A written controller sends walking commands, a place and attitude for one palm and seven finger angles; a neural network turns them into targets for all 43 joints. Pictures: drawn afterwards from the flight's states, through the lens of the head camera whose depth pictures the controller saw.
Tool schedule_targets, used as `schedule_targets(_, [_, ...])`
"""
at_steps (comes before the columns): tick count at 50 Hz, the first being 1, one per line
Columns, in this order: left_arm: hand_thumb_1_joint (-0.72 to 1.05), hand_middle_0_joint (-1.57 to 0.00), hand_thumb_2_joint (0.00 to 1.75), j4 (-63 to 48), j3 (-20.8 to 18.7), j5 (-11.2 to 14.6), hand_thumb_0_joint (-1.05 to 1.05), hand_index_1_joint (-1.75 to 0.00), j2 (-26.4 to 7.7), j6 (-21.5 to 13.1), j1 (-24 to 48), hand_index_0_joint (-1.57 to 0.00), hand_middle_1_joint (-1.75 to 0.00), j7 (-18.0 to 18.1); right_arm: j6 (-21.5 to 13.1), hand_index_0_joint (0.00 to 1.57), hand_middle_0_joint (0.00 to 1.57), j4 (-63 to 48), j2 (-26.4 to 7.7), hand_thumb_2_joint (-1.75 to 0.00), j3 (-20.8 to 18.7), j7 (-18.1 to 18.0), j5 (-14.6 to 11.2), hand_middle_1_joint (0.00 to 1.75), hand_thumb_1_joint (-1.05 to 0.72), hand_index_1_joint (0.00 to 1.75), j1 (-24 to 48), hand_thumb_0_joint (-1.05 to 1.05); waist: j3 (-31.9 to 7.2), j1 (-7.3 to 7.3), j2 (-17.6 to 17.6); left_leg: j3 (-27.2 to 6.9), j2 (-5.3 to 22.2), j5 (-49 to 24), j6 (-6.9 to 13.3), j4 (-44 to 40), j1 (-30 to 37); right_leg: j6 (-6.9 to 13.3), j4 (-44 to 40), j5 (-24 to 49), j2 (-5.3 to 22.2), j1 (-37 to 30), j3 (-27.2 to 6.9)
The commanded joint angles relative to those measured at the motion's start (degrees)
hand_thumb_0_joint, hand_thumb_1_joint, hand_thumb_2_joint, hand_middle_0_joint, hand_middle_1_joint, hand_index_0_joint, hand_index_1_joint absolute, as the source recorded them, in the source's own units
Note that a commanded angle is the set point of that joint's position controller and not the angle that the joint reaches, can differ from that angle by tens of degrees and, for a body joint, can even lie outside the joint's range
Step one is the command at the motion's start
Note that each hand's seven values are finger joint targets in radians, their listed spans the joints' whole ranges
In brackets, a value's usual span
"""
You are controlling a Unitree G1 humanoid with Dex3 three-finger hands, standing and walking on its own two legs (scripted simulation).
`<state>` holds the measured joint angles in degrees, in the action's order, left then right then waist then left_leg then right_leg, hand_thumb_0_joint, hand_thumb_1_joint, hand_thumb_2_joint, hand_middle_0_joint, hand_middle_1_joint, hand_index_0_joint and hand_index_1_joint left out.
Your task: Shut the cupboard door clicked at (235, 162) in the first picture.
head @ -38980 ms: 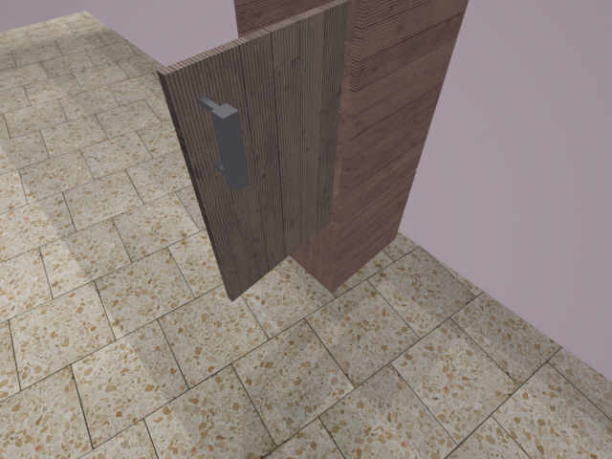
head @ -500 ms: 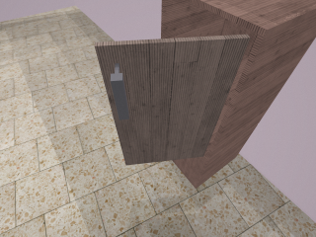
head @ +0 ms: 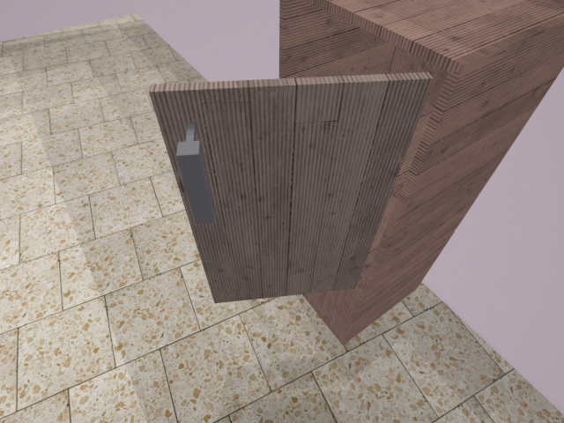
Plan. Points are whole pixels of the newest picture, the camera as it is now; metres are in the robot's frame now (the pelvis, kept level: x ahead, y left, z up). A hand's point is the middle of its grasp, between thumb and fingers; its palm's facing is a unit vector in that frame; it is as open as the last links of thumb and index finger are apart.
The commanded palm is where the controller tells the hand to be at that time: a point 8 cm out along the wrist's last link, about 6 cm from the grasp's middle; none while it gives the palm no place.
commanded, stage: raise the hand and make a fist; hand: left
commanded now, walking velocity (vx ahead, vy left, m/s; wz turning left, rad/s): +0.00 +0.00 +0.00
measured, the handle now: (198, 174) +0.42 +0.15 +0.13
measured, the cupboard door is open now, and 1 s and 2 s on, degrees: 62 62 62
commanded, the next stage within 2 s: bring the fist close to the handle in 1.98 s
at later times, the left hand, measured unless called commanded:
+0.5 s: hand out of the picture +0.12 +0.18 -0.04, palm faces +0.26 -0.96 -0.03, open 6.1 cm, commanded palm +0.11 +0.22 -0.01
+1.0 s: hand (128, 383) +0.16 +0.19 +0.05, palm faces +0.18 -0.98 -0.05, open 3.7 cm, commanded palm +0.12 +0.23 +0.06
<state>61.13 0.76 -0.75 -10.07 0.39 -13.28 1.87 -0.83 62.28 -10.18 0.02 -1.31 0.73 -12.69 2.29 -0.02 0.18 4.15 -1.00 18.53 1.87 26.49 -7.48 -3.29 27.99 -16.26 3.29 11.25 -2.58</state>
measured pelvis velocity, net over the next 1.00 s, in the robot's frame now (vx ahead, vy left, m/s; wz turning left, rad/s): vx -0.05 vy -0.02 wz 0.07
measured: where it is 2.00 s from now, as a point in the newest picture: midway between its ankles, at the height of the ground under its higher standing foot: outside the picture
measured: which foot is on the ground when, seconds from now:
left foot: down 0.00-1.00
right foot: down 0.00-1.00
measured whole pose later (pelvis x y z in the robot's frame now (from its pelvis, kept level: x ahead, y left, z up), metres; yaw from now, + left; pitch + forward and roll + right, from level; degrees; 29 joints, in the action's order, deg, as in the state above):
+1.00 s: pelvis -0.05 -0.02 -0.04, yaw +4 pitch +6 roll -1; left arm -8.8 -10.7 16.5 -12.6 -15.0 -23.3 -9.2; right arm -17.1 33.1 -14.7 1.4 -3.4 -0.8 -19.0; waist -4.2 1.0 -1.9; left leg -1.5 -0.1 25.3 0.2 50.9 -31.9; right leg 0.1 49.1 -22.9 1.5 32.5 3.2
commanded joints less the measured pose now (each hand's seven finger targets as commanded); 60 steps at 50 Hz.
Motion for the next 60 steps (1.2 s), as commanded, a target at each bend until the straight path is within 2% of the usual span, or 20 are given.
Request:
schedule_targets(1, [0.9,-0.2,0.9,-2.2,-1.6,-0.1,0.0,-0.3,-6.8,-1.1,-2.6,-0.2,-0.3,0.4,-1.1,0.2,0.2,-1.8,-5.7,-0.9,-0.9,-0.6,-0.1,0.3,-0.9,0.3,-3.1,0.0,-0.3,0.18,0.5,-5.1,6.2,-16.9,0.2,-5.0,-1.4,4.3,-2.7,16.2,2.5,-0.8,-1.5])
schedule_targets(2, [0.9,-0.2,0.9,-2.2,-1.6,-0.1,0.0,-0.3,-7.0,-1.1,-2.5,-0.2,-0.3,0.4,-1.1,0.2,0.2,-1.8,-6.1,-0.9,-0.8,-0.6,0.0,0.3,-0.9,0.3,-3.0,0.0,-0.7,0.12,0.5,-5.0,6.3,-17.3,0.1,-4.9,-1.2,4.2,-2.6,17.0,2.6,-0.8,-1.5])
schedule_targets(3, [0.9,-0.2,0.9,0.2,-1.8,-0.6,0.0,-0.3,-7.4,-2.0,-6.5,-0.2,-0.3,2.8,-1.3,0.2,0.2,-5.0,-8.5,-0.9,-1.5,-0.3,-0.8,0.3,-0.9,0.3,-1.5,0.0,-2.4,0.55,4.3,-4.3,8.6,-30.9,-1.7,5.3,-3.3,3.3,0.0,32.8,4.5,-1.8,-1.2])
schedule_targets(4, [0.9,-0.2,0.9,-95.9,-31.7,2.8,0.0,-0.3,-45.6,-17.2,47.9,-0.2,-0.3,5.8,-13.0,0.2,0.2,-19.1,-19.8,-0.9,-4.7,-5.3,-1.7,0.3,-0.9,0.3,-7.5,0.0,-23.4,-6.36,-4.7,-9.1,6.6,-45.3,-2.6,9.7,13.1,4.2,18.0,27.7,-2.6,-1.0,5.5])
schedule_targets(5, [0.9,-0.22,0.9,-70.6,-3.3,5.2,0.0,-0.32,-9.9,-11.6,-2.0,-0.22,-0.32,6.6,-17.8,0.2,0.2,-19.8,-11.8,-0.9,-0.8,-6.7,-5.8,0.3,-0.9,0.3,-2.3,0.0,-28.9,-1.9,-26.3,-11.6,7.1,-47.1,-3.8,7.5,20.0,3.2,25.7,0.6,-4.1,12.2,8.1])
schedule_targets(6, [0.9,-0.24,0.9,-72.2,0.5,9.4,0.0,-0.34,2.8,-4.4,-16.2,-0.24,-0.34,7.0,-19.9,0.2,0.2,-21.8,-9.0,-0.9,-1.3,-4.7,-4.1,0.3,-0.9,0.3,1.3,0.0,-25.2,-0.07,-24.1,-9.6,5.7,-47.5,-4.9,4.4,9.8,3.8,30.9,-2.5,-3.1,8.2,7.6])
schedule_targets(7, [0.9,-0.25,0.9,-69.7,-1.7,8.1,0.0,-0.36,-0.7,-5.5,-6.9,-0.25,-0.36,7.3,-21.0,0.2,0.2,-20.6,-7.5,-0.9,-2.8,-2.6,-3.5,0.3,-0.9,0.3,-1.2,0.0,-10.4,-2.28,-11.6,-8.1,5.4,-40.3,-4.4,0.5,-1.5,3.5,22.3,-3.9,-2.6,15.0,7.8])
schedule_targets(8, [0.9,-0.27,0.9,-69.5,-2.1,9.1,0.0,-0.38,1.0,-7.7,-6.4,-0.27,-0.38,5.8,-21.6,0.2,0.2,-23.5,-8.7,-0.9,-4.4,-1.1,-2.3,0.3,-0.9,0.3,0.1,0.0,-1.8,-1.62,-8.0,-7.7,4.1,-30.3,-4.7,4.1,-9.0,4.0,14.0,-1.3,-2.2,16.2,8.2])
schedule_targets(9, [0.9,-0.29,0.9,-65.3,-5.4,9.2,0.0,-0.4,-1.1,-10.8,-9.8,-0.29,-0.4,4.3,-21.9,0.2,0.2,-25.5,-9.3,-0.9,-4.6,-0.5,-1.7,0.3,-0.9,0.3,0.2,0.0,0.6,-1.17,-2.7,-7.5,2.4,-19.9,-4.6,8.4,-16.1,4.5,8.7,3.7,-2.1,15.7,8.3])
schedule_targets(10, [0.9,-0.31,0.9,-59.2,-10.2,10.1,0.0,-0.42,-2.9,-14.9,-16.7,-0.31,-0.42,2.2,-21.4,0.2,0.2,-26.3,-9.5,-0.9,-5.1,-0.2,-1.1,0.3,-0.9,0.3,0.6,0.0,0.0,-0.33,9.1,-6.7,0.9,-13.8,-3.3,12.9,-21.8,4.4,7.9,6.5,-1.8,16.6,6.9])
schedule_targets(13, [0.9,-0.36,0.9,-51.2,-15.6,13.8,0.0,-0.48,-0.6,-30.6,-27.4,-0.36,-0.48,-9.7,-20.0,0.2,0.2,-29.3,-9.5,-0.9,-5.7,1.6,-0.1,0.3,-0.9,0.3,2.0,0.0,-8.0,3.07,19.5,-4.6,-0.4,-15.5,-3.6,23.1,-31.9,3.1,21.3,28.3,-1.3,16.9,6.1])
schedule_targets(14, [0.9,-0.38,0.9,-51.6,-15.6,15.5,0.0,-0.5,-0.5,-35.6,-26.9,-0.38,-0.5,-14.5,-20.1,0.2,0.2,-30.5,-9.7,-0.9,-5.9,1.9,0.1,0.3,-0.9,0.3,2.6,0.0,-12.4,3.79,18.3,-3.8,-1.1,-13.0,-3.8,25.7,-34.6,2.9,24.7,27.8,-1.0,17.4,4.7])
schedule_targets(15, [0.9,-0.4,0.9,-51.0,-18.9,16.7,0.0,-0.52,-3.6,-37.3,-26.0,-0.4,-0.52,-16.9,-19.6,0.2,0.2,-32.4,-9.3,-0.9,-6.5,1.9,-0.6,0.3,-0.9,0.3,4.1,0.0,-14.4,4.9,15.9,-2.5,-1.9,-4.7,-3.6,26.3,-37.2,3.1,22.8,11.4,-0.8,20.2,1.9])
schedule_targets(17, [0.9,-0.44,0.9,-58.8,-20.3,18.5,0.0,-0.56,-7.8,-34.9,-20.9,-0.44,-0.56,-19.6,-18.8,0.2,0.2,-38.1,-10.4,-0.9,-5.7,1.6,-1.2,0.3,-0.9,0.3,6.3,0.0,-16.1,5.6,-0.6,-1.1,-2.8,-4.3,-2.6,27.3,-36.1,4.4,22.0,5.6,-0.1,19.3,-1.3])
schedule_targets(20, [0.9,-0.49,0.9,-69.2,-21.2,20.0,0.0,-0.62,-9.6,-30.0,-12.6,-0.49,-0.62,-18.1,-18.1,0.2,0.2,-41.3,-9.7,-0.9,-4.9,0.0,-1.8,0.3,-0.9,0.3,4.5,0.0,-23.0,3.27,1.8,-1.8,-2.3,-4.1,-1.5,29.4,-36.1,2.7,19.9,2.9,0.2,17.4,-4.0])
schedule_targets(26, [0.9,-0.6,0.9,-83.5,-13.9,18.1,0.0,-0.74,-9.2,-33.5,4.7,-0.6,-0.74,-15.6,-19.2,0.2,0.2,-39.6,-10.1,-0.9,-3.3,-2.9,-1.4,0.3,-0.9,0.3,1.5,0.0,-19.0,-2.8,-1.2,-4.8,0.3,0.4,0.1,30.6,-32.5,3.4,17.4,-7.3,-1.6,24.6,-3.4])
schedule_targets(30, [0.9,-0.68,0.9,-74.9,-13.2,18.4,0.0,-0.82,-10.5,-27.2,0.3,-0.68,-0.82,-18.1,-19.2,0.2,0.2,-39.1,-10.8,-0.9,-2.3,-4.2,-2.5,0.3,-0.9,0.3,1.3,0.0,-13.6,-1.87,-0.9,-5.3,0.2,5.0,-0.2,26.9,-33.5,3.4,13.2,-16.0,-1.9,23.8,-2.9])
schedule_targets(36, [0.9,-0.79,0.9,-74.0,-20.4,19.4,0.0,-0.94,-12.8,-16.4,-6.8,-0.79,-0.94,-13.9,-18.0,0.2,0.2,-41.5,-8.7,-0.9,-1.3,-4.0,-2.7,0.3,-0.9,0.3,3.4,0.0,-14.2,3.54,1.2,-5.6,-0.3,2.4,-0.9,21.0,-31.3,3.2,9.9,-15.1,-1.2,15.2,-2.0])
schedule_targets(45, [0.9,-0.95,0.9,-81.2,-15.2,17.9,0.0,-1.12,-9.1,-20.6,-5.8,-0.95,-1.12,-11.0,-20.6,0.2,0.2,-40.7,-10.1,-0.9,-0.9,-2.6,-1.6,0.3,-0.9,0.3,0.9,0.0,-14.5,1.94,-0.9,-5.9,0.0,-2.4,-0.8,15.9,-23.8,3.8,12.9,-3.7,-3.0,15.4,4.6])
schedule_targets(60, [0.9,-1.23,0.9,-89.4,-14.6,17.0,0.0,-1.42,-9.1,-10.7,-0.8,-1.23,-1.42,-9.6,-19.5,0.2,0.2,-39.9,-10.1,-0.9,0.4,-2.7,-2.3,0.3,-0.9,0.3,1.3,0.0,-13.2,2.5,-4.4,-7.6,0.7,-10.9,-2.1,9.6,-14.8,4.4,11.5,7.5,-4.1,9.7,8.2])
